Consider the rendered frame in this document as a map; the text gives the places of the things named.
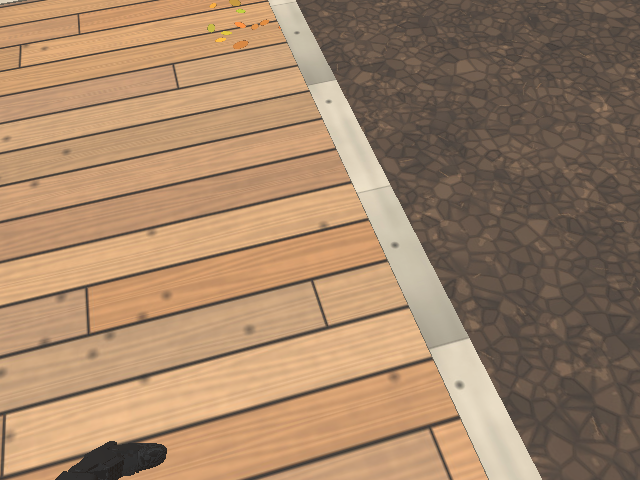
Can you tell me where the robot left hand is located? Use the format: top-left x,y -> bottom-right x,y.
55,441 -> 167,480

